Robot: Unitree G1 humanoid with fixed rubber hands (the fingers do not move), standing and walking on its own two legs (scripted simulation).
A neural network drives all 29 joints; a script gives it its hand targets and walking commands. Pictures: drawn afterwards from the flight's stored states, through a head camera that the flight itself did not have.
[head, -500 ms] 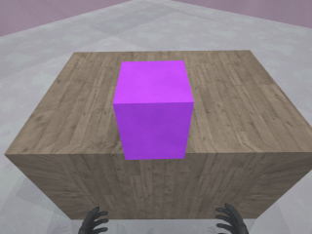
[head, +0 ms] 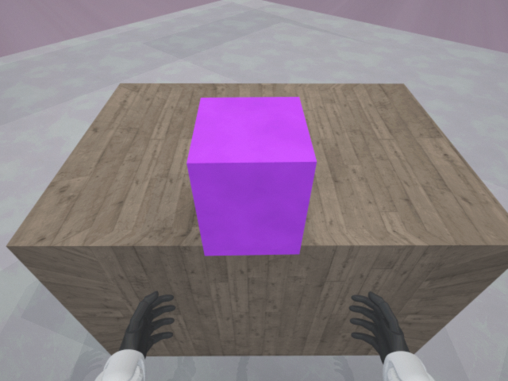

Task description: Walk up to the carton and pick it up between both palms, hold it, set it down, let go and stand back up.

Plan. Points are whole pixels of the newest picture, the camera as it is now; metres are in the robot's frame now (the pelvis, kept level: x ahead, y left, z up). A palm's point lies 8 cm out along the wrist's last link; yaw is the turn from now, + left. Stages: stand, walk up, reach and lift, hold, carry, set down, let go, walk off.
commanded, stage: reach and lift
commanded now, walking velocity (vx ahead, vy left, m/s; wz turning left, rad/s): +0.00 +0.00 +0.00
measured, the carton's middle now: (251, 177) +0.51 +0.00 +0.06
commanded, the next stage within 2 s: none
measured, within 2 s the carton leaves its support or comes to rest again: neither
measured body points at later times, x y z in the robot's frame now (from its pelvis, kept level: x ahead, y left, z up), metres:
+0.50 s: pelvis +0.04 +0.00 +0.01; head +0.05 +0.00 +0.46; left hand +0.28 +0.19 +0.03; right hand +0.26 -0.20 +0.03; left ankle +0.02 +0.11 -0.74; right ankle +0.05 -0.10 -0.74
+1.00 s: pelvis +0.05 +0.02 +0.01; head +0.05 +0.03 +0.46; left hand +0.34 +0.19 +0.06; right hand +0.32 -0.19 +0.06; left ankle +0.02 +0.11 -0.74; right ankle +0.05 -0.10 -0.74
